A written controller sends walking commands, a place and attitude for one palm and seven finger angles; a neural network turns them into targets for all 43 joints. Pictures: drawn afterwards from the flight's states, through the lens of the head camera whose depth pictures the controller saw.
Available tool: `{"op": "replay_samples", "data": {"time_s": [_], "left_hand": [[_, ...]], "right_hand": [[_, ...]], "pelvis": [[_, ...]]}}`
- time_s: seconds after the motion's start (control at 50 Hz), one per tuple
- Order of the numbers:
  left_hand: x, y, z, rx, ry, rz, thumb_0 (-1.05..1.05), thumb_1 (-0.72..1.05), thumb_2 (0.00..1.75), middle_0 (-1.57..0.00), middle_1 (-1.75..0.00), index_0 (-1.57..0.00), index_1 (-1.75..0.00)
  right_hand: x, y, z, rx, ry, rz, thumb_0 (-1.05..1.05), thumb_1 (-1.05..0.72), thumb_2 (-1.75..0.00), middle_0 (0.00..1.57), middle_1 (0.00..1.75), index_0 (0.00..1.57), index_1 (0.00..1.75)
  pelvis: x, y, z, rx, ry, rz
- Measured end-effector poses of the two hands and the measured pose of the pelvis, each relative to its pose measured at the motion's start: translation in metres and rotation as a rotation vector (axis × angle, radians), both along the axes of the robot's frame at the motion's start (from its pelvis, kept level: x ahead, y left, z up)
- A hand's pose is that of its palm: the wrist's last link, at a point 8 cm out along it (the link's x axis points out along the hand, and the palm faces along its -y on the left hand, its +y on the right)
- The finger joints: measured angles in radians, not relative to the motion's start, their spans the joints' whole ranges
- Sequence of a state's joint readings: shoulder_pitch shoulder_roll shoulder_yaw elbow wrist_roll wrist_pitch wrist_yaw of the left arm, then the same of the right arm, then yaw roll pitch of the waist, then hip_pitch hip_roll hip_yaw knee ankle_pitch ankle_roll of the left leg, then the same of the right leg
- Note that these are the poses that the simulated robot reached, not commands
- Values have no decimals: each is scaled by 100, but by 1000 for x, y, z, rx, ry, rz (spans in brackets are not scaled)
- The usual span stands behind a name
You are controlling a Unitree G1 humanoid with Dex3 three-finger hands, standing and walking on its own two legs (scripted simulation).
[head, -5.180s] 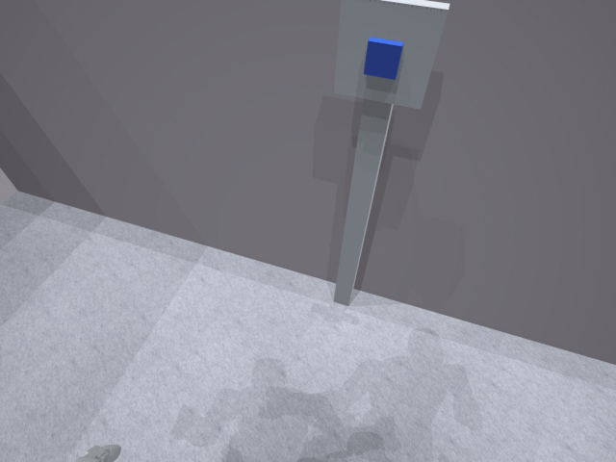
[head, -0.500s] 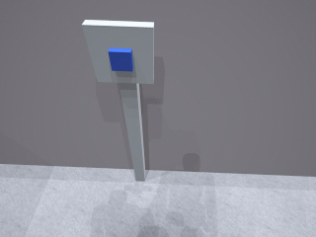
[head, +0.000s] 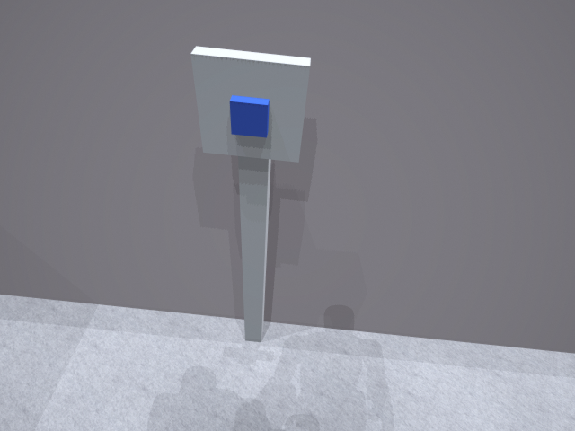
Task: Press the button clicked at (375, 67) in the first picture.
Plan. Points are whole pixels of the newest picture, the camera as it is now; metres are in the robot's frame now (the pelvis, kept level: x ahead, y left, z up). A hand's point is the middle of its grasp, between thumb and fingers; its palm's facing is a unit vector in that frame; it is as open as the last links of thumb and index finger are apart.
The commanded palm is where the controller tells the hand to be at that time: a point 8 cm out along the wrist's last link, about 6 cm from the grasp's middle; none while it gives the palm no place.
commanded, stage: shuffle to correct the standing spot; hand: left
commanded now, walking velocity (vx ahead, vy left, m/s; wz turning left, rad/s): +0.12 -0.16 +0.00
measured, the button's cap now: (250, 115) +0.55 +0.11 +0.18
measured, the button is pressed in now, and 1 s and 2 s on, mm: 0 0 0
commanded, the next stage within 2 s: come to a stop and stand still in 0.62 s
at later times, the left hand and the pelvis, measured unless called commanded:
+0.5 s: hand out of the picture -0.04 +0.12 -0.19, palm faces +0.06 -0.99 -0.10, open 7.4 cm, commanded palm none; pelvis +0.03 -0.03 -0.01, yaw +0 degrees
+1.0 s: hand out of the picture +0.14 +0.09 -0.17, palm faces -0.01 -0.98 -0.22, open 7.3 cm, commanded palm none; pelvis +0.07 -0.09 +0.00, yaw -1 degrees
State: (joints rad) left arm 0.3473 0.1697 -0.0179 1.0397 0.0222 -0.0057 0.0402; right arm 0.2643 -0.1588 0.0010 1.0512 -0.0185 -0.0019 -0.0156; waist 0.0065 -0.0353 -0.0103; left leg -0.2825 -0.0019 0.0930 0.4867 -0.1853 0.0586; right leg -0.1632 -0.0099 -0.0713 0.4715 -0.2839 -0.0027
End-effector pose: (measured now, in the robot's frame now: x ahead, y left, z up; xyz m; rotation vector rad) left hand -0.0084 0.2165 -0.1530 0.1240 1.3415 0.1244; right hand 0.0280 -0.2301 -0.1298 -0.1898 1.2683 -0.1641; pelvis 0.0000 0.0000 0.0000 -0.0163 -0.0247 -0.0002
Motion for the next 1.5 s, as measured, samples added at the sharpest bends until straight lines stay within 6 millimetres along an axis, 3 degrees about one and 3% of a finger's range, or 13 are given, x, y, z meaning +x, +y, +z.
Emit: {"op": "replay_samples", "data": {"time_s": [0.16, 0.32, 0.4, 0.52, 0.62, 0.72, 0.8, 0.88, 0.96, 1.06, 1.26, 1.4, 1.5], "left_hand": [[-25, -3, -1, -10, 86, -2, 1, 91, 90, -20, -30, -20, -30], [-40, -23, 4, -10, 129, 31, 1, 91, 90, -20, -30, -20, -30], [-43, -35, 2, -24, 143, 60, 1, 91, 90, -20, -30, -20, -30], [-37, -47, -13, -81, 180, 61, 1, 91, 90, -20, -30, -20, -30], [-2, -49, -15, -104, 175, -9, 1, 91, 90, -20, -30, -20, -30], [56, -47, -3, -73, 61, -33, 2, 92, 90, -20, -30, -20, -30], [89, -42, 7, -15, 19, -51, 3, 94, 90, -20, -30, -20, -30], [121, -54, 13, 37, -47, -67, 2, 93, 90, -20, -30, -20, -30], [138, -75, 12, 60, -95, -63, 2, 92, 90, -20, -30, -20, -30], [148, -85, 16, 62, -136, -38, 1, 95, 90, -20, -30, -20, -30], [118, -60, -5, 23, -79, 7, 1, 92, 90, -20, -30, -20, -30], [77, -58, 2, 12, 8, 18, 1, 91, 90, -20, -30, -20, -30], [48, -67, 5, 14, 65, 21, 1, 91, 90, -20, -30, -20, -30]], "right_hand": [[-25, 0, -5, 9, 69, -43, 0, -91, -90, 20, 30, 20, 30], [-39, -20, -9, 12, 124, -73, 0, -91, -90, 21, 30, 20, 30], [-26, -26, -4, 4, 122, -63, 0, -91, -90, 20, 30, 20, 30], [13, -25, -3, -34, 41, -45, 1, -93, -90, 20, 30, 20, 30], [22, -26, 4, -45, -4, -86, 0, -93, -90, 20, 30, 20, 30], [8, -30, 11, -25, 59, -100, 0, -92, -90, 20, 30, 20, 30], [-5, -39, 9, 7, 115, -129, 0, -91, -90, 21, 30, 20, 30], [-15, -54, -3, 48, 176, -149, 0, -91, -90, 21, 30, 20, 30], [-14, -71, -21, 80, 222, -150, 0, -91, -90, 20, 30, 20, 30], [10, -83, -18, 66, 191, -123, 0, -91, -90, 20, 30, 20, 30], [65, -79, 0, -23, -4, -46, 0, -91, -90, 20, 30, 19, 30], [77, -64, 5, -4, -53, -23, 0, -92, -90, 20, 30, 20, 30], [70, -60, -4, 29, -45, -26, 0, -93, -90, 20, 30, 20, 30]], "pelvis": [[-1, -3, -1, 11, 18, -11], [5, -23, -2, 2, 32, -16], [14, -29, -1, -4, 35, -11], [31, -26, -8, -20, 27, -11], [39, -29, -5, -3, 28, -49], [45, -38, 6, -11, 41, -45], [53, -53, 9, -14, 49, -41], [61, -74, 4, -2, 46, -28], [70, -90, -5, 14, 33, -22], [71, -94, -2, 21, 22, -7], [55, -73, -7, 11, 14, -10], [50, -65, 1, 20, 33, -15], [46, -66, 0, 38, 41, -18]]}}
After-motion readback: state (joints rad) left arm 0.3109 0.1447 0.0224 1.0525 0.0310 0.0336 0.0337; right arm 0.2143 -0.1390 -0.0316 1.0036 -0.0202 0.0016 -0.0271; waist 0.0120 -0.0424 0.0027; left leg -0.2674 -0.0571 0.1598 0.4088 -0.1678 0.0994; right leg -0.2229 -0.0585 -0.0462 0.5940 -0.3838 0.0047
